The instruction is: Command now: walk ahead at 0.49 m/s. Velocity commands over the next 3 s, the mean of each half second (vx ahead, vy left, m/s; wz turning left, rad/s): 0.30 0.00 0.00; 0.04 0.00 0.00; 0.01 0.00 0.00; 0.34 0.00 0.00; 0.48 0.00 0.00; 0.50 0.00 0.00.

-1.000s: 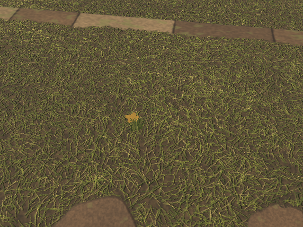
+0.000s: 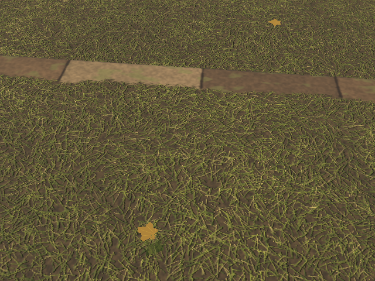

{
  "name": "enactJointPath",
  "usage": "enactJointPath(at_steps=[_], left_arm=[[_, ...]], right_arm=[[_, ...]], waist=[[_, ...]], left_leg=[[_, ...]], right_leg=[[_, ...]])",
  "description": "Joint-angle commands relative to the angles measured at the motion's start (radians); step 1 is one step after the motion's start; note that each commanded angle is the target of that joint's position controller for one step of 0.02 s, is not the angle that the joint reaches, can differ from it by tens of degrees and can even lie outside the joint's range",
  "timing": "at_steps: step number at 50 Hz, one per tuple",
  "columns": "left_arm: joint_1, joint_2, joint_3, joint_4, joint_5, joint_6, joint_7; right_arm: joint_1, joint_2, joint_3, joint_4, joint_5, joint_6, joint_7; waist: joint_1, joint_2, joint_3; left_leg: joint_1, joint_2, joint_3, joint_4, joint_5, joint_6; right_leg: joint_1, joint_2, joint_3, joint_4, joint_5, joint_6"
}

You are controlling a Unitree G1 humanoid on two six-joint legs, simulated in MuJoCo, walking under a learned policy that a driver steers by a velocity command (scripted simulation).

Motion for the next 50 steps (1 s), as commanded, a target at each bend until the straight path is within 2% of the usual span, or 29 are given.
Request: enactJointPath(at_steps=[1, 3, 6, 9, 11, 12, 13, 14, 15, 16, 17, 18, 19, 20, 22, 24, 26, 28, 30, 31, 32, 33, 34, 35, 36, 38, 40, 44, 50], left_arm=[[0.033, 0.042, 0.012, -0.043, 0.012, 0.006, 0.006], [-0.051, 0.034, 0.009, -0.066, 0.009, -0.001, 0.002], [-0.157, 0.029, 0.004, -0.091, 0.0, -0.006, -0.01], [-0.228, 0.027, 0.0, -0.117, 0.002, -0.013, -0.027], [-0.205, 0.049, 0.008, -0.123, 0.006, -0.021, -0.038], [-0.154, 0.069, 0.016, -0.11, 0.01, -0.025, -0.04], [-0.049, 0.097, 0.03, -0.073, 0.019, -0.029, -0.037], [0.077, 0.162, 0.05, -0.037, 0.028, -0.034, -0.031], [0.184, 0.232, 0.058, -0.024, 0.053, -0.026, -0.026], [0.22, 0.191, 0.043, -0.014, 0.043, -0.009, -0.03], [0.18, 0.156, 0.038, -0.022, 0.021, 0.001, -0.039], [0.071, 0.126, 0.028, -0.047, 0.011, 0.006, -0.037], [-0.014, 0.093, 0.014, -0.058, 0.014, 0.006, -0.036], [-0.074, 0.061, 0.002, -0.063, 0.021, 0.004, -0.035], [-0.099, 0.069, 0.005, -0.046, 0.046, 0.006, -0.035], [-0.085, 0.074, 0.006, -0.029, 0.052, 0.006, -0.027], [-0.07, 0.089, 0.009, -0.016, 0.04, 0.013, -0.018], [-0.073, 0.094, 0.009, -0.007, 0.028, 0.026, -0.01], [-0.071, 0.075, 0.002, 0.005, 0.016, 0.038, -0.005], [-0.043, 0.056, -0.005, 0.021, 0.016, 0.04, -0.005], [-0.026, 0.051, -0.006, 0.029, 0.019, 0.042, -0.005], [0.03, 0.057, 0.002, 0.036, 0.018, 0.046, -0.002], [0.012, 0.066, 0.004, 0.042, 0.023, 0.053, 0.006], [0.008, 0.065, 0.006, 0.043, 0.019, 0.058, 0.011], [0.013, 0.051, 0.004, 0.05, 0.019, 0.062, 0.016], [0.026, 0.045, 0.005, 0.065, 0.026, 0.066, 0.016], [0.023, 0.04, 0.005, 0.074, 0.023, 0.065, 0.013], [0.019, 0.037, 0.007, 0.091, 0.017, 0.067, 0.011], [0.032, 0.032, 0.008, 0.12, 0.013, 0.078, 0.015]], right_arm=[[-0.039, -0.133, -0.022, -0.056, 0.002, -0.016, -0.02], [0.001, -0.146, -0.024, -0.05, 0.009, -0.009, -0.03], [0.059, -0.166, -0.027, -0.032, 0.02, -0.001, -0.034], [0.1, -0.157, -0.024, -0.008, 0.017, 0.019, -0.037], [0.094, -0.163, -0.025, -0.001, 0.016, 0.033, -0.042], [0.072, -0.167, -0.027, -0.003, 0.018, 0.039, -0.045], [0.048, -0.16, -0.024, -0.011, 0.018, 0.042, -0.048], [0.057, -0.138, -0.014, -0.023, 0.007, 0.039, -0.049], [0.153, -0.052, 0.015, -0.028, -0.016, 0.026, -0.044], [0.269, -0.02, 0.027, 0.014, -0.003, 0.016, -0.035], [0.252, -0.113, 0.003, 0.026, 0.024, 0.02, -0.032], [0.133, -0.137, -0.006, -0.003, 0.035, 0.031, -0.038], [0.058, -0.121, -0.009, -0.017, 0.028, 0.047, -0.048], [0.044, -0.109, -0.014, -0.019, 0.017, 0.067, -0.06], [0.078, -0.053, -0.006, -0.007, 0.005, 0.089, -0.071], [0.072, -0.035, -0.002, -0.004, 0.002, 0.096, -0.081], [0.04, -0.049, -0.004, -0.007, 0.001, 0.106, -0.085], [0.009, -0.064, -0.01, -0.008, 0.001, 0.117, -0.085], [-0.012, -0.064, -0.013, -0.005, -0.009, 0.119, -0.082], [-0.017, -0.071, -0.013, -0.006, -0.02, 0.118, -0.082], [-0.011, -0.088, -0.014, -0.009, -0.022, 0.116, -0.083], [-0.032, -0.156, -0.032, 0.004, -0.004, 0.113, -0.085], [-0.036, -0.118, -0.03, 0.015, 0.004, 0.106, -0.08], [-0.044, -0.085, -0.023, 0.021, -0.002, 0.098, -0.078], [-0.065, -0.079, -0.022, 0.022, -0.005, 0.09, -0.077], [-0.074, -0.067, -0.022, 0.026, -0.001, 0.077, -0.076], [-0.06, -0.069, -0.022, 0.038, 0.004, 0.072, -0.076], [-0.042, -0.067, -0.021, 0.055, 0.005, 0.074, -0.078], [-0.034, -0.06, -0.018, 0.071, 0.006, 0.084, -0.079]], waist=[[0.046, 0.076, 0.053], [0.017, 0.075, 0.052], [-0.024, 0.082, 0.057], [-0.045, 0.091, 0.076], [-0.02, 0.119, 0.04], [0.013, 0.127, 0.007], [0.065, 0.12, -0.05], [0.103, 0.07, -0.148], [0.089, -0.128, -0.304], [0.073, -0.247, -0.45], [0.077, -0.153, -0.416], [0.064, -0.069, -0.27], [0.042, -0.003, -0.175], [0.008, -0.004, -0.129], [-0.027, -0.055, -0.105], [-0.027, -0.071, -0.119], [-0.011, -0.072, -0.136], [-0.005, -0.072, -0.112], [-0.014, -0.061, -0.05], [-0.011, -0.041, -0.022], [0.0, -0.012, 0.006], [0.058, 0.103, 0.042], [0.035, 0.128, 0.055], [0.04, 0.142, 0.054], [0.048, 0.151, 0.047], [0.049, 0.135, 0.025], [0.041, 0.108, 0.006], [0.03, 0.074, -0.013], [0.029, 0.046, -0.004]], left_leg=[[-0.094, 0.284, -0.217, -0.202, 0.066, 0.172], [-0.05, 0.274, -0.191, -0.196, 0.082, 0.147], [0.011, 0.271, -0.161, -0.179, 0.073, 0.123], [0.085, 0.284, -0.145, -0.087, 0.223, 0.104], [0.146, 0.303, -0.156, 0.002, 0.352, 0.076], [0.162, 0.297, -0.155, 0.064, 0.416, 0.056], [0.159, 0.255, -0.136, 0.176, 0.499, 0.029], [0.08, 0.188, -0.093, 0.359, 0.414, -0.013], [-0.232, 0.077, -0.044, 0.701, -0.073, -0.074], [-0.348, 0.022, -0.137, 0.919, -0.554, -0.105], [-0.379, 0.066, -0.2, 1.006, -0.526, -0.107], [-0.435, 0.112, -0.155, 1.003, -0.469, -0.109], [-0.419, 0.152, -0.139, 0.941, -0.4, -0.119], [-0.345, 0.185, -0.141, 0.854, -0.352, -0.124], [-0.188, 0.172, -0.102, 0.705, -0.279, -0.134], [-0.133, 0.16, -0.091, 0.57, -0.256, -0.135], [-0.101, 0.157, -0.09, 0.469, -0.196, -0.131], [-0.058, 0.153, -0.082, 0.379, -0.129, -0.12], [0.002, 0.137, -0.062, 0.249, -0.06, -0.093], [0.019, 0.157, -0.083, 0.195, -0.031, -0.076], [0.017, 0.199, -0.124, 0.15, -0.029, -0.054], [-0.052, 0.193, -0.119, 0.158, -0.131, -0.032], [-0.149, 0.176, -0.122, 0.117, -0.244, -0.033], [-0.184, 0.175, -0.126, 0.088, -0.265, -0.046], [-0.194, 0.173, -0.125, 0.079, -0.236, -0.06], [-0.16, 0.17, -0.12, 0.093, -0.168, -0.072], [-0.127, 0.165, -0.113, 0.115, -0.097, -0.072], [-0.084, 0.156, -0.1, 0.144, -0.007, -0.069], [-0.071, 0.145, -0.088, 0.155, 0.03, -0.07]], right_leg=[[-0.03, -0.043, 0.003, -0.145, 0.153, 0.027], [-0.031, -0.027, -0.012, -0.301, 0.249, 0.03], [0.01, 0.012, -0.043, -0.465, 0.308, 0.039], [0.042, 0.05, -0.058, -0.565, 0.277, 0.03], [0.099, 0.072, -0.053, -0.611, 0.227, 0.002], [0.17, 0.09, -0.059, -0.648, 0.228, -0.016], [0.304, 0.119, -0.08, -0.695, 0.278, -0.039], [0.513, 0.051, -0.034, -0.678, 0.587, -0.075], [0.896, -0.197, 0.227, -0.589, 0.993, -0.206], [1.003, -0.33, 0.43, -0.631, 1.104, -0.326], [0.893, -0.292, 0.405, -0.689, 0.839, -0.315], [0.75, -0.237, 0.307, -0.732, 0.658, -0.261], [0.596, -0.185, 0.224, -0.781, 0.573, -0.227], [0.467, -0.142, 0.156, -0.817, 0.519, -0.197], [0.314, -0.083, 0.061, -0.857, 0.514, -0.183], [0.304, -0.071, 0.033, -0.86, 0.518, -0.196], [0.319, -0.081, 0.052, -0.875, 0.351, -0.2], [0.288, -0.076, 0.073, -0.9, 0.068, -0.183], [0.23, -0.038, 0.076, -0.906, -0.195, -0.131], [0.215, -0.017, 0.079, -0.904, -0.273, -0.091], [0.208, 0.01, 0.069, -0.872, -0.296, -0.056], [0.227, 0.078, 0.009, -0.861, -0.251, -0.03], [0.313, 0.103, -0.035, -0.812, -0.189, -0.012], [0.362, 0.106, -0.045, -0.781, -0.139, -0.011], [0.394, 0.103, -0.049, -0.762, -0.098, -0.015], [0.412, 0.106, -0.058, -0.742, -0.032, -0.02], [0.424, 0.103, -0.058, -0.73, 0.027, -0.023], [0.44, 0.1, -0.06, -0.711, 0.11, -0.02], [0.457, 0.097, -0.059, -0.697, 0.153, -0.016]])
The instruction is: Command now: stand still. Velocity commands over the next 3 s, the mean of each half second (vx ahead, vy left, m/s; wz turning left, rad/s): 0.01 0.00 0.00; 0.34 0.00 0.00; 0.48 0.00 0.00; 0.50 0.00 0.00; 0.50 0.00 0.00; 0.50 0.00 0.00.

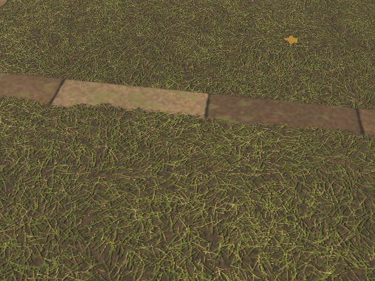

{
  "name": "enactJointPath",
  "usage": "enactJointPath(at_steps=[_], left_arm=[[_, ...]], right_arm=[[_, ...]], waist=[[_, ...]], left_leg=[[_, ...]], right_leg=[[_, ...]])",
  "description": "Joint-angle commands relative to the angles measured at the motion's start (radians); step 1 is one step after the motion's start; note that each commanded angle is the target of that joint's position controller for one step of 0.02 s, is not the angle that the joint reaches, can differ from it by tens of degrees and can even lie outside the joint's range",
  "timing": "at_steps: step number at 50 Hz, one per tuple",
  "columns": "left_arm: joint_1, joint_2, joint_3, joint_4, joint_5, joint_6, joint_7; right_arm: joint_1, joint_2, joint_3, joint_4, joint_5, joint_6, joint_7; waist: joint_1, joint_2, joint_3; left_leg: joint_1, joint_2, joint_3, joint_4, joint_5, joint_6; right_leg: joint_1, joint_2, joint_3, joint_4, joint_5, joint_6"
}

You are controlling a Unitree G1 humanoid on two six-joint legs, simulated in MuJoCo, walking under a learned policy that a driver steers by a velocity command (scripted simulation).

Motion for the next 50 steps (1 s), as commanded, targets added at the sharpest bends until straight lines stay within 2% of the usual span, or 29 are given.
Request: enactJointPath(at_steps=[1, 22, 23, 24, 26, 27, 29, 30, 31, 32, 33, 34, 35, 36, 37, 38, 39, 40, 41, 42, 43, 45, 47, 50], left_arm=[[0.022, 0.08, 0.014, -0.021, -0.002, -0.003, 0.005], [0.021, 0.064, 0.014, 0.039, -0.003, 0.005, 0.013], [0.041, 0.058, 0.013, 0.052, -0.003, 0.006, 0.014], [0.051, 0.078, 0.022, 0.056, -0.012, 0.009, 0.016], [0.065, 0.11, 0.034, 0.05, -0.023, 0.003, 0.018], [0.092, 0.121, 0.038, 0.051, -0.028, -0.008, 0.016], [0.158, 0.163, 0.056, 0.063, -0.03, -0.03, 0.009], [0.154, 0.166, 0.059, 0.058, -0.026, -0.038, 0.008], [0.12, 0.161, 0.057, 0.042, -0.02, -0.046, 0.006], [0.073, 0.16, 0.056, 0.021, -0.024, -0.05, 0.003], [0.004, 0.163, 0.056, -0.003, -0.038, -0.049, 0.0], [-0.051, 0.161, 0.056, -0.02, -0.05, -0.045, -0.003], [-0.063, 0.14, 0.052, -0.029, -0.052, -0.044, -0.004], [-0.086, 0.084, 0.037, -0.045, -0.043, -0.05, -0.01], [-0.107, 0.048, 0.028, -0.087, -0.039, -0.069, -0.011], [-0.134, 0.065, 0.03, -0.096, -0.046, -0.082, -0.014], [-0.108, 0.075, 0.03, -0.09, -0.055, -0.091, -0.022], [-0.078, 0.084, 0.032, -0.073, -0.049, -0.097, -0.027], [-0.078, 0.1, 0.038, -0.067, -0.036, -0.101, -0.027], [-0.088, 0.111, 0.045, -0.067, -0.029, -0.1, -0.03], [-0.097, 0.101, 0.045, -0.066, -0.026, -0.097, -0.034], [-0.152, 0.067, 0.037, -0.084, -0.023, -0.088, -0.04], [-0.253, 0.041, 0.023, -0.124, -0.025, -0.084, -0.044], [-0.36, 0.041, 0.011, -0.165, -0.033, -0.083, -0.057]], right_arm=[[0.047, -0.103, -0.016, -0.015, 0.001, -0.002, -0.004], [0.061, -0.072, -0.012, 0.022, -0.001, 0.008, -0.009], [0.085, -0.062, -0.01, 0.035, 0.0, 0.009, -0.009], [0.093, -0.071, -0.015, 0.038, 0.007, 0.011, -0.011], [0.075, -0.08, -0.019, 0.016, 0.013, 0.003, -0.014], [0.059, -0.065, -0.016, 0.002, 0.015, -0.01, -0.012], [0.034, -0.027, -0.01, -0.019, 0.018, -0.038, 0.002], [0.024, -0.039, -0.014, -0.025, 0.019, -0.046, 0.011], [0.03, -0.044, -0.019, -0.028, 0.023, -0.051, 0.017], [0.051, -0.039, -0.02, -0.024, 0.026, -0.056, 0.02], [0.101, -0.03, -0.02, -0.009, 0.029, -0.06, 0.021], [0.169, -0.023, -0.024, 0.025, 0.026, -0.064, 0.019], [0.236, -0.047, -0.035, 0.059, 0.015, -0.062, 0.018], [0.363, -0.102, -0.052, 0.086, 0.009, -0.063, 0.016], [0.456, -0.214, -0.074, 0.083, 0.017, -0.071, 0.025], [0.42, -0.181, -0.058, 0.076, -0.004, -0.088, 0.028], [0.341, -0.13, -0.042, 0.047, -0.002, -0.102, 0.029], [0.277, -0.118, -0.034, 0.025, 0.004, -0.107, 0.037], [0.233, -0.117, -0.029, 0.006, 0.008, -0.105, 0.044], [0.221, -0.091, -0.019, -0.002, 0.005, -0.1, 0.047], [0.241, -0.072, -0.012, 0.0, 0.0, -0.093, 0.045], [0.286, -0.084, -0.01, 0.004, -0.006, -0.083, 0.035], [0.295, -0.111, -0.012, -0.007, -0.009, -0.078, 0.025], [0.325, -0.146, -0.02, -0.008, -0.002, -0.078, 0.018]], waist=[[-0.001, 0.004, -0.034], [0.002, 0.004, 0.012], [0.002, -0.001, -0.011], [0.005, -0.01, 0.005], [0.015, -0.042, 0.077], [0.027, -0.074, 0.1], [0.042, -0.17, 0.084], [0.038, -0.162, 0.085], [0.017, -0.146, 0.084], [-0.011, -0.141, 0.08], [-0.054, -0.14, 0.081], [-0.094, -0.125, 0.081], [-0.11, -0.067, 0.074], [-0.142, 0.11, 0.023], [-0.157, 0.325, 0.019], [-0.128, 0.245, 0.063], [-0.079, 0.141, 0.098], [-0.047, 0.097, 0.09], [-0.03, 0.065, 0.086], [-0.023, 0.062, 0.082], [-0.028, 0.076, 0.07], [-0.042, 0.091, 0.069], [-0.06, 0.081, 0.09], [-0.083, 0.101, 0.115]], left_leg=[[-0.025, 0.025, -0.02, -0.082, 0.202, 0.035], [-0.029, 0.006, -0.002, -0.112, 0.117, 0.026], [-0.021, -0.007, 0.013, -0.109, 0.012, 0.03], [-0.046, -0.028, 0.032, -0.082, -0.14, 0.044], [-0.146, -0.03, 0.033, -0.03, -0.346, 0.074], [-0.204, -0.025, 0.034, 0.02, -0.334, 0.08], [-0.257, -0.031, 0.072, 0.196, -0.176, 0.08], [-0.243, -0.006, 0.045, 0.268, -0.154, 0.095], [-0.227, 0.01, 0.027, 0.303, -0.183, 0.11], [-0.184, 0.019, 0.023, 0.259, -0.213, 0.126], [-0.071, 0.015, 0.039, 0.118, -0.186, 0.142], [0.089, -0.021, 0.083, -0.026, -0.094, 0.143], [0.192, -0.037, 0.071, -0.075, -0.031, 0.128], [0.32, 0.12, -0.156, -0.184, -0.128, 0.158], [0.41, 0.335, -0.548, -0.352, -0.256, 0.271], [0.34, 0.403, -0.689, -0.38, -0.336, 0.321], [0.334, 0.375, -0.611, -0.37, -0.325, 0.295], [0.324, 0.327, -0.5, -0.367, -0.233, 0.253], [0.303, 0.295, -0.41, -0.377, -0.113, 0.22], [0.277, 0.261, -0.32, -0.385, 0.019, 0.194], [0.263, 0.227, -0.244, -0.387, 0.128, 0.179], [0.249, 0.192, -0.155, -0.385, 0.283, 0.177], [0.197, 0.172, -0.104, -0.402, 0.325, 0.173], [0.164, 0.176, -0.069, -0.432, 0.309, 0.177]], right_leg=[[0.068, -0.043, 0.043, -0.057, 0.176, -0.029], [0.059, -0.048, 0.054, -0.082, 0.087, -0.023], [0.067, -0.04, 0.047, -0.09, -0.038, -0.027], [0.049, -0.03, 0.047, -0.088, -0.232, -0.042], [-0.017, -0.082, 0.127, -0.136, -0.528, -0.087], [-0.005, -0.139, 0.212, -0.178, -0.59, -0.119], [0.05, -0.295, 0.445, -0.296, -0.64, -0.203], [0.009, -0.343, 0.517, -0.331, -0.619, -0.23], [-0.023, -0.353, 0.52, -0.342, -0.582, -0.23], [-0.056, -0.336, 0.474, -0.34, -0.54, -0.209], [-0.124, -0.292, 0.384, -0.321, -0.493, -0.172], [-0.213, -0.218, 0.27, -0.265, -0.432, -0.132], [-0.27, -0.144, 0.175, -0.143, -0.352, -0.098], [-0.381, -0.067, 0.058, 0.147, -0.247, -0.049], [-0.588, 0.025, -0.032, 0.411, -0.273, -0.021], [-0.67, -0.024, 0.075, 0.605, -0.306, -0.041], [-0.73, -0.072, 0.117, 0.69, -0.202, -0.059], [-0.729, -0.097, 0.107, 0.702, -0.108, -0.068], [-0.705, -0.119, 0.103, 0.661, -0.035, -0.067], [-0.657, -0.134, 0.095, 0.605, 0.017, -0.059], [-0.613, -0.132, 0.072, 0.563, 0.052, -0.047], [-0.584, -0.118, 0.034, 0.474, 0.112, -0.024], [-0.528, -0.096, 0.009, 0.321, 0.184, -0.011], [-0.434, -0.063, -0.025, 0.163, 0.254, -0.01]])
Over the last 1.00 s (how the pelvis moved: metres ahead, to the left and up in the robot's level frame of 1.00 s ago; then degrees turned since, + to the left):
0.26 -0.05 -0.01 1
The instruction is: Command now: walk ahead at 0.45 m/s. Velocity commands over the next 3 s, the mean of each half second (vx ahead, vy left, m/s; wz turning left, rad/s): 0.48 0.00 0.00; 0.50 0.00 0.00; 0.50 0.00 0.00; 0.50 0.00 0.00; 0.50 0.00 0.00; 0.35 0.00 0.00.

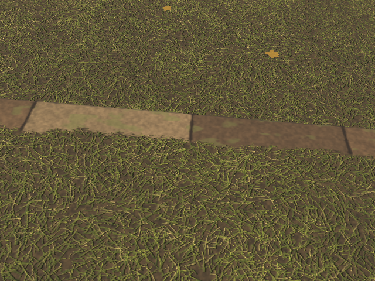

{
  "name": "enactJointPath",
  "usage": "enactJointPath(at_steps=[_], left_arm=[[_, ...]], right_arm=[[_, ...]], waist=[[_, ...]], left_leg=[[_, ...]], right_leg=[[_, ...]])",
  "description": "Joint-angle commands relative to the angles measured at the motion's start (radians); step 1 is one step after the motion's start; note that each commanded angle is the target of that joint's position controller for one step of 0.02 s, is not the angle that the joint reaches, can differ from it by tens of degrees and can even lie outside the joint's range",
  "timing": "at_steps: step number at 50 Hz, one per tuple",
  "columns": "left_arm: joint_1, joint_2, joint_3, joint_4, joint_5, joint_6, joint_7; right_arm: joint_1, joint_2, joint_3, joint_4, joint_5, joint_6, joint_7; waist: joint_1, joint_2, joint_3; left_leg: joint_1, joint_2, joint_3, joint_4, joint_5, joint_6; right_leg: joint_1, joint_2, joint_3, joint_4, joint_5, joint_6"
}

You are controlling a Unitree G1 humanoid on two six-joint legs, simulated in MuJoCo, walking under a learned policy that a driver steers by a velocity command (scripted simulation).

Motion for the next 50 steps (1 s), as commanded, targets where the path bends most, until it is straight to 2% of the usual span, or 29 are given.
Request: enactJointPath(at_steps=[1, 4, 5, 6, 8, 9, 10, 11, 12, 13, 14, 15, 17, 22, 26, 30, 33, 35, 36, 37, 38, 39, 40, 41, 42, 43, 45, 47, 50], left_arm=[[-0.2, 0.007, -0.016, -0.106, -0.007, -0.011, -0.016], [-0.238, 0.032, -0.015, -0.139, -0.009, -0.019, -0.031], [-0.215, 0.051, -0.008, -0.141, -0.007, -0.023, -0.035], [-0.165, 0.077, 0.004, -0.134, -0.005, -0.025, -0.035], [0.145, 0.158, 0.05, -0.048, -0.009, -0.021, -0.022], [0.34, 0.237, 0.072, -0.008, 0.005, -0.013, -0.008], [0.397, 0.269, 0.069, 0.011, 0.026, -0.009, -0.014], [0.357, 0.182, 0.046, 0.014, 0.019, -0.012, -0.015], [0.25, 0.134, 0.032, -0.003, 0.011, -0.018, -0.015], [0.155, 0.1, 0.019, -0.026, 0.012, -0.027, -0.019], [0.107, 0.07, 0.01, -0.029, 0.025, -0.035, -0.026], [0.094, 0.045, 0.002, -0.02, 0.036, -0.039, -0.029], [0.121, 0.049, -0.001, 0.002, 0.033, -0.04, -0.025], [0.227, 0.115, 0.008, 0.03, 0.031, -0.033, 0.014], [0.309, 0.134, 0.01, 0.04, 0.018, -0.026, 0.023], [0.391, 0.145, 0.016, 0.069, 0.008, -0.01, 0.025], [0.388, 0.164, 0.027, 0.073, 0.007, 0.006, 0.029], [0.344, 0.163, 0.026, 0.061, 0.01, 0.017, 0.029], [0.337, 0.129, 0.011, 0.041, 0.021, 0.018, 0.029], [0.456, 0.01, -0.024, 0.027, 0.025, -0.001, 0.018], [0.44, 0.032, -0.022, 0.04, 0.01, -0.03, 0.012], [0.34, 0.123, 0.003, 0.012, -0.017, -0.046, 0.009], [0.268, 0.133, 0.004, -0.009, -0.021, -0.051, 0.014], [0.235, 0.125, 0.01, -0.012, -0.007, -0.046, 0.022], [0.25, 0.111, 0.017, -0.008, 0.002, -0.03, 0.028], [0.273, 0.086, 0.016, -0.002, 0.005, -0.014, 0.029], [0.283, 0.058, 0.016, 0.001, 0.007, 0.005, 0.031], [0.21, 0.068, 0.021, -0.026, 0.015, 0.01, 0.033], [0.106, 0.062, 0.023, -0.061, 0.022, 0.006, 0.027]], right_arm=[[0.052, -0.179, -0.032, -0.028, 0.008, -0.008, -0.01], [0.048, -0.186, -0.041, -0.021, 0.018, -0.002, -0.01], [0.031, -0.196, -0.046, -0.026, 0.017, 0.001, -0.01], [0.016, -0.211, -0.052, -0.031, 0.016, 0.004, -0.011], [-0.029, -0.216, -0.053, -0.049, 0.009, 0.016, -0.009], [-0.041, -0.185, -0.039, -0.079, -0.006, 0.013, -0.005], [0.093, -0.017, 0.003, -0.08, 0.011, -0.012, 0.011], [0.002, -0.11, -0.021, -0.08, 0.041, -0.041, 0.017], [-0.104, -0.163, -0.036, -0.121, 0.062, -0.053, 0.015], [-0.161, -0.175, -0.04, -0.135, 0.055, -0.057, 0.004], [-0.182, -0.174, -0.053, -0.139, 0.039, -0.049, -0.007], [-0.148, -0.152, -0.056, -0.137, 0.032, -0.032, -0.01], [-0.131, -0.113, -0.056, -0.143, 0.033, -0.006, -0.014], [-0.343, -0.143, -0.063, -0.226, 0.01, 0.004, -0.01], [-0.5, -0.123, -0.048, -0.266, 0.018, -0.004, 0.009], [-0.616, -0.131, -0.037, -0.309, 0.029, -0.01, 0.035], [-0.601, -0.165, -0.044, -0.326, 0.032, -0.019, 0.051], [-0.398, -0.228, -0.078, -0.272, 0.028, -0.023, 0.049], [-0.197, -0.294, -0.103, -0.219, 0.02, -0.022, 0.04], [-0.06, -0.403, -0.129, -0.188, 0.001, -0.017, 0.038], [-0.049, -0.33, -0.105, -0.186, 0.005, -0.015, 0.04], [-0.141, -0.27, -0.085, -0.198, 0.014, -0.018, 0.04], [-0.238, -0.232, -0.072, -0.224, 0.013, -0.018, 0.038], [-0.306, -0.199, -0.061, -0.232, 0.006, -0.019, 0.042], [-0.336, -0.174, -0.053, -0.231, -0.003, -0.024, 0.046], [-0.339, -0.161, -0.05, -0.223, -0.006, -0.025, 0.05], [-0.305, -0.182, -0.055, -0.203, -0.002, -0.029, 0.045], [-0.266, -0.212, -0.062, -0.187, -0.002, -0.029, 0.031], [-0.218, -0.215, -0.06, -0.171, 0.002, -0.019, 0.014]], waist=[[-0.004, 0.135, 0.173], [0.017, 0.14, 0.179], [0.043, 0.148, 0.153], [0.078, 0.171, 0.102], [0.234, 0.192, -0.085], [0.291, 0.071, -0.236], [0.188, -0.226, -0.418], [0.221, -0.16, -0.349], [0.193, -0.125, -0.178], [0.152, -0.005, -0.104], [0.114, 0.03, -0.058], [0.073, 0.01, -0.048], [0.048, -0.024, -0.01], [0.078, -0.004, 0.068], [0.128, -0.007, 0.08], [0.165, -0.013, 0.109], [0.129, -0.038, 0.088], [0.014, -0.052, -0.035], [-0.06, -0.011, -0.175], [-0.031, 0.232, -0.345], [-0.036, 0.275, -0.417], [-0.024, 0.222, -0.264], [0.003, 0.148, -0.161], [0.036, 0.087, -0.086], [0.075, 0.102, -0.055], [0.095, 0.115, -0.043], [0.11, 0.107, -0.017], [0.102, 0.088, 0.016], [0.079, 0.086, 0.039]], left_leg=[[-0.106, 0.223, -0.114, -0.112, 0.323, 0.133], [-0.008, 0.264, -0.095, -0.065, 0.439, 0.121], [0.021, 0.271, -0.081, -0.016, 0.578, 0.111], [0.043, 0.276, -0.072, 0.057, 0.778, 0.1], [-0.056, 0.224, -0.026, 0.404, 1.011, 0.057], [-0.325, 0.161, -0.003, 0.742, 0.657, 0.027], [-0.654, -0.043, -0.086, 1.095, -0.207, -0.024], [-0.754, -0.009, -0.212, 1.226, -0.233, 0.006], [-0.828, 0.044, -0.164, 1.244, -0.158, 0.022], [-0.774, 0.101, -0.143, 1.196, -0.055, 0.029], [-0.714, 0.135, -0.13, 1.141, 0.001, 0.032], [-0.648, 0.162, -0.14, 1.106, 0.029, 0.037], [-0.621, 0.179, -0.131, 1.034, 0.031, 0.036], [-0.788, 0.194, -0.104, 0.753, 0.258, -0.015], [-0.732, 0.138, -0.049, 0.489, 0.416, -0.019], [-0.756, 0.112, -0.044, 0.368, 0.371, -0.008], [-0.692, 0.086, -0.036, 0.317, 0.257, 0.03], [-0.404, 0.02, 0.017, 0.292, 0.229, 0.074], [-0.097, 0.097, -0.069, 0.334, 0.257, 0.124], [0.325, 0.365, -0.532, 0.276, 0.106, 0.288], [0.375, 0.422, -0.805, 0.112, 0.032, 0.316], [0.259, 0.384, -0.66, 0.106, 0.023, 0.253], [0.097, 0.347, -0.509, 0.09, 0.103, 0.218], [-0.059, 0.306, -0.401, 0.054, 0.186, 0.2], [-0.158, 0.269, -0.326, 0.022, 0.225, 0.181], [-0.214, 0.248, -0.289, -0.009, 0.231, 0.179], [-0.258, 0.235, -0.232, -0.048, 0.281, 0.195], [-0.242, 0.238, -0.205, -0.073, 0.322, 0.202], [-0.205, 0.222, -0.156, -0.085, 0.34, 0.182]], right_leg=[[-0.008, 0.039, -0.05, -0.138, 0.068, 0.0], [0.009, 0.043, -0.04, -0.21, 0.033, -0.039], [0.062, 0.059, -0.048, -0.227, 0.007, -0.056], [0.154, 0.09, -0.067, -0.225, -0.021, -0.072], [0.566, 0.127, -0.078, -0.223, -0.014, -0.126], [0.908, -0.087, 0.176, -0.201, -0.07, -0.19], [1.166, -0.328, 0.716, -0.385, -0.332, -0.349], [1.096, -0.288, 0.774, -0.485, -0.386, -0.305], [0.94, -0.259, 0.595, -0.496, -0.3, -0.258], [0.757, -0.228, 0.459, -0.521, -0.163, -0.229], [0.613, -0.191, 0.362, -0.544, -0.073, -0.21], [0.53, -0.158, 0.295, -0.572, -0.054, -0.201], [0.446, -0.135, 0.231, -0.625, -0.061, -0.208], [0.464, -0.124, 0.155, -0.675, 0.001, -0.206], [0.512, -0.09, 0.08, -0.67, 0.035, -0.164], [0.658, -0.14, 0.083, -0.613, 0.028, -0.157], [0.745, -0.184, 0.092, -0.533, 0.151, -0.133], [0.725, -0.132, 0.039, -0.299, 0.467, -0.096], [0.566, -0.078, -0.004, -0.036, 0.385, -0.062], [0.142, 0.092, -0.044, 0.387, -0.047, 0.015], [-0.004, 0.137, 0.115, 0.548, -0.517, 0.007], [-0.099, 0.072, 0.136, 0.612, -0.475, -0.016], [-0.093, 0.015, 0.104, 0.581, -0.381, -0.026], [-0.047, -0.024, 0.086, 0.512, -0.307, -0.024], [0.022, -0.056, 0.093, 0.45, -0.258, -0.025], [0.07, -0.065, 0.092, 0.418, -0.233, -0.024], [0.074, -0.071, 0.079, 0.362, -0.196, -0.012], [-0.002, -0.077, 0.078, 0.265, -0.109, 0.005], [-0.055, -0.068, 0.07, 0.091, 0.047, 0.023]])
Over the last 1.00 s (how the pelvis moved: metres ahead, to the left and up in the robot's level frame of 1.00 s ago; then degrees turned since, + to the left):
0.14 0.04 0.01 1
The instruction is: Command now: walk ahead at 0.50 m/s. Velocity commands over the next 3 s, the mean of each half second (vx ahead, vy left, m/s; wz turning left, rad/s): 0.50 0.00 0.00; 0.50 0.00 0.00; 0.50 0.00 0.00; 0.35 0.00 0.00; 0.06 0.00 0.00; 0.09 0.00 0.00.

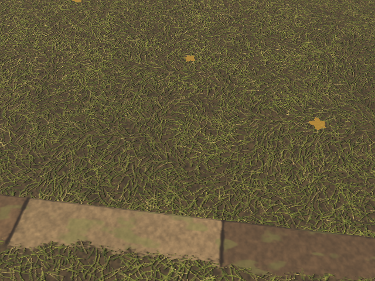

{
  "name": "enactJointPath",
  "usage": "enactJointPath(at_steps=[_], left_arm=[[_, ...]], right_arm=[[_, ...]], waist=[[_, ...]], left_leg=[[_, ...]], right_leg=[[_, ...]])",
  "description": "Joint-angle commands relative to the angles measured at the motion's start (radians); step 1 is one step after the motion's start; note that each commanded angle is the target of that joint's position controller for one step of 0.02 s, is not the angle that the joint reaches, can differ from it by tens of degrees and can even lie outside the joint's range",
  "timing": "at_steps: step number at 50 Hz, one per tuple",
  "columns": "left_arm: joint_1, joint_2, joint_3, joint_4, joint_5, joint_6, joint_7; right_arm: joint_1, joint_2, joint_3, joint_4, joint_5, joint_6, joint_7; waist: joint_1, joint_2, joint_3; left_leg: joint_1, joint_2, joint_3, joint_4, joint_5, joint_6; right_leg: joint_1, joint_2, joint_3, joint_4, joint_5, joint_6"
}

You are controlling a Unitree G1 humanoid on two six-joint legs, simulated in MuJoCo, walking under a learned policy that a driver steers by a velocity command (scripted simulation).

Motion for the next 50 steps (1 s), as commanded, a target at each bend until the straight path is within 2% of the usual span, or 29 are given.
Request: enactJointPath(at_steps=[1, 7, 10, 12, 13, 14, 15, 16, 17, 18, 19, 21, 23, 25, 28, 31, 35, 37, 39, 40, 41, 42, 43, 44, 45, 46, 47, 49, 50], left_arm=[[-0.032, 0.031, 0.008, -0.05, 0.004, -0.006, -0.006], [-0.213, 0.018, -0.008, -0.107, -0.008, -0.016, -0.031], [-0.243, 0.032, -0.008, -0.134, -0.011, -0.026, -0.049], [-0.166, 0.066, 0.007, -0.121, -0.012, -0.032, -0.053], [-0.052, 0.096, 0.025, -0.088, -0.009, -0.033, -0.05], [0.133, 0.152, 0.052, -0.031, -0.004, -0.032, -0.044], [0.298, 0.243, 0.075, -0.001, 0.013, -0.028, -0.035], [0.33, 0.232, 0.063, 0.011, 0.005, -0.024, -0.04], [0.282, 0.157, 0.042, 0.007, -0.007, -0.025, -0.039], [0.184, 0.12, 0.03, -0.017, -0.009, -0.026, -0.037], [0.105, 0.09, 0.019, -0.034, 0.003, -0.027, -0.038], [0.051, 0.039, 0.003, -0.032, 0.024, -0.033, -0.045], [0.077, 0.052, 0.006, -0.014, 0.017, -0.037, -0.041], [0.115, 0.089, 0.013, 0.0, 0.017, -0.04, -0.026], [0.166, 0.099, 0.014, 0.015, 0.013, -0.032, -0.009], [0.209, 0.103, 0.013, 0.026, 0.005, -0.027, -0.004], [0.284, 0.116, 0.017, 0.06, -0.004, -0.013, 0.0], [0.3, 0.123, 0.024, 0.073, -0.006, -0.003, 0.002], [0.287, 0.135, 0.031, 0.076, -0.009, 0.005, 0.004], [0.264, 0.145, 0.035, 0.072, -0.009, 0.008, 0.005], [0.235, 0.14, 0.032, 0.065, -0.009, 0.012, 0.005], [0.231, 0.107, 0.018, 0.048, 0.002, 0.013, 0.006], [0.352, -0.001, -0.016, 0.033, 0.007, -0.003, -0.004], [0.341, 0.008, -0.02, 0.043, 0.001, -0.03, -0.013], [0.249, 0.106, 0.008, 0.02, -0.028, -0.046, -0.016], [0.175, 0.12, 0.01, 0.001, -0.036, -0.051, -0.012], [0.141, 0.113, 0.016, -0.001, -0.024, -0.047, -0.003], [0.171, 0.072, 0.021, 0.008, -0.013, -0.018, 0.004], [0.186, 0.051, 0.02, 0.012, -0.014, -0.006, 0.005]], right_arm=[[-0.016, -0.147, -0.025, -0.051, 0.006, -0.01, -0.019], [0.091, -0.159, -0.03, 0.0, 0.017, 0.004, -0.026], [0.1, -0.172, -0.039, 0.015, 0.021, 0.02, -0.033], [0.069, -0.189, -0.046, 0.01, 0.023, 0.028, -0.036], [0.043, -0.187, -0.044, 0.005, 0.026, 0.033, -0.036], [0.034, -0.16, -0.033, -0.005, 0.021, 0.036, -0.036], [0.116, -0.087, -0.01, -0.024, 0.006, 0.026, -0.029], [0.167, -0.017, 0.014, -0.013, 0.011, 0.0, -0.02], [0.071, -0.119, -0.013, -0.029, 0.041, -0.019, -0.015], [-0.018, -0.152, -0.021, -0.06, 0.054, -0.029, -0.015], [-0.063, -0.152, -0.025, -0.068, 0.045, -0.029, -0.023], [-0.035, -0.116, -0.034, -0.062, 0.031, -0.003, -0.031], [-0.014, -0.081, -0.032, -0.058, 0.029, 0.018, -0.035], [-0.082, -0.091, -0.036, -0.084, 0.02, 0.026, -0.039], [-0.185, -0.083, -0.034, -0.118, 0.012, 0.022, -0.032], [-0.287, -0.064, -0.024, -0.144, 0.017, 0.016, -0.02], [-0.411, -0.063, -0.012, -0.189, 0.026, 0.007, 0.004], [-0.439, -0.071, -0.01, -0.21, 0.03, -0.001, 0.018], [-0.408, -0.102, -0.018, -0.214, 0.034, -0.006, 0.027], [-0.354, -0.127, -0.029, -0.203, 0.032, -0.009, 0.027], [-0.23, -0.163, -0.048, -0.167, 0.028, -0.01, 0.023], [-0.045, -0.227, -0.073, -0.116, 0.017, -0.011, 0.015], [0.084, -0.322, -0.097, -0.094, 0.002, -0.008, 0.011], [0.111, -0.258, -0.074, -0.086, 0.013, -0.004, 0.013], [0.039, -0.195, -0.052, -0.095, 0.02, -0.006, 0.012], [-0.047, -0.169, -0.044, -0.119, 0.017, -0.006, 0.01], [-0.111, -0.145, -0.036, -0.126, 0.01, -0.007, 0.012], [-0.156, -0.104, -0.025, -0.122, -0.003, -0.013, 0.02], [-0.15, -0.108, -0.027, -0.118, 0.002, -0.015, 0.02]], waist=[[0.029, 0.1, 0.037], [-0.03, 0.098, 0.096], [-0.019, 0.108, 0.101], [0.033, 0.135, 0.05], [0.098, 0.14, -0.017], [0.172, 0.116, -0.132], [0.17, -0.055, -0.299], [0.145, -0.228, -0.405], [0.159, -0.156, -0.303], [0.139, -0.106, -0.17], [0.107, -0.024, -0.1], [0.04, -0.038, -0.046], [0.022, -0.042, -0.02], [0.027, -0.019, 0.014], [0.05, -0.008, 0.032], [0.082, -0.015, 0.054], [0.123, -0.008, 0.094], [0.12, -0.019, 0.095], [0.086, -0.036, 0.074], [0.051, -0.05, 0.041], [-0.018, -0.047, -0.031], [-0.083, -0.003, -0.168], [-0.062, 0.215, -0.338], [-0.067, 0.305, -0.418], [-0.066, 0.245, -0.291], [-0.045, 0.174, -0.184], [-0.015, 0.106, -0.102], [0.046, 0.114, -0.059], [0.057, 0.112, -0.049]], left_leg=[[-0.003, 0.258, -0.161, -0.15, 0.19, 0.133], [0.123, 0.283, -0.124, -0.125, 0.171, 0.119], [0.214, 0.327, -0.133, -0.061, 0.252, 0.107], [0.229, 0.327, -0.121, 0.027, 0.473, 0.086], [0.208, 0.295, -0.09, 0.156, 0.638, 0.066], [0.094, 0.237, -0.049, 0.376, 0.627, 0.034], [-0.257, 0.124, -0.007, 0.765, 0.267, -0.027], [-0.501, -0.011, -0.127, 1.0, -0.421, -0.052], [-0.615, 0.051, -0.202, 1.101, -0.408, -0.029], [-0.656, 0.107, -0.161, 1.091, -0.312, -0.014], [-0.61, 0.155, -0.141, 1.037, -0.215, -0.012], [-0.489, 0.206, -0.147, 0.947, -0.125, -0.01], [-0.466, 0.219, -0.136, 0.881, -0.101, -0.021], [-0.532, 0.226, -0.131, 0.788, -0.019, -0.044], [-0.595, 0.221, -0.121, 0.61, 0.144, -0.064], [-0.553, 0.187, -0.086, 0.437, 0.267, -0.062], [-0.566, 0.156, -0.069, 0.297, 0.265, -0.054], [-0.548, 0.144, -0.07, 0.264, 0.214, -0.038], [-0.492, 0.128, -0.065, 0.241, 0.131, -0.01], [-0.406, 0.101, -0.043, 0.235, 0.093, 0.008], [-0.234, 0.07, -0.016, 0.216, 0.105, 0.034], [0.059, 0.135, -0.088, 0.263, 0.139, 0.084], [0.486, 0.387, -0.513, 0.225, -0.014, 0.248], [0.567, 0.454, -0.805, 0.063, -0.126, 0.289], [0.475, 0.416, -0.678, 0.049, -0.148, 0.225], [0.322, 0.385, -0.539, 0.035, -0.064, 0.19], [0.165, 0.352, -0.436, 0.003, 0.041, 0.176], [-0.004, 0.3, -0.327, -0.057, 0.102, 0.154], [-0.038, 0.293, -0.305, -0.085, 0.098, 0.161]], right_leg=[[-0.036, -0.005, 0.003, -0.157, 0.165, 0.014], [-0.031, 0.043, -0.037, -0.374, 0.204, 0.002], [-0.026, 0.055, -0.039, -0.423, 0.105, -0.028], [0.121, 0.098, -0.073, -0.443, 0.036, -0.056], [0.287, 0.136, -0.107, -0.461, 0.04, -0.079], [0.56, 0.118, -0.08, -0.435, 0.068, -0.115], [0.958, -0.136, 0.28, -0.431, 0.013, -0.236], [1.117, -0.264, 0.673, -0.603, -0.136, -0.321], [1.047, -0.225, 0.615, -0.64, -0.229, -0.269], [0.893, -0.198, 0.468, -0.66, -0.18, -0.229], [0.732, -0.164, 0.363, -0.692, -0.102, -0.209], [0.541, -0.103, 0.235, -0.757, -0.026, -0.19], [0.481, -0.085, 0.172, -0.803, 0.012, -0.202], [0.484, -0.088, 0.138, -0.83, 0.073, -0.21], [0.532, -0.071, 0.083, -0.834, 0.146, -0.189], [0.545, -0.043, 0.025, -0.841, 0.141, -0.164], [0.657, -0.075, 0.015, -0.809, 0.138, -0.161], [0.709, -0.103, 0.016, -0.77, 0.181, -0.156], [0.764, -0.129, 0.023, -0.715, 0.281, -0.138], [0.773, -0.124, 0.013, -0.653, 0.422, -0.126], [0.751, -0.087, -0.019, -0.514, 0.552, -0.102], [0.614, -0.032, -0.056, -0.279, 0.466, -0.073], [0.205, 0.121, -0.094, 0.124, 0.092, -0.003], [0.037, 0.199, 0.034, 0.307, -0.465, -0.001], [-0.056, 0.13, 0.084, 0.378, -0.427, -0.025], [-0.059, 0.078, 0.053, 0.36, -0.338, -0.035], [-0.022, 0.038, 0.033, 0.298, -0.264, -0.033], [0.1, -0.011, 0.044, 0.195, -0.191, -0.032], [0.121, -0.017, 0.042, 0.154, -0.178, -0.029]])
Over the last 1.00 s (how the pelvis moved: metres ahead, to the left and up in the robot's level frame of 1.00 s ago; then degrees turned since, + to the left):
0.58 0.03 0.01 0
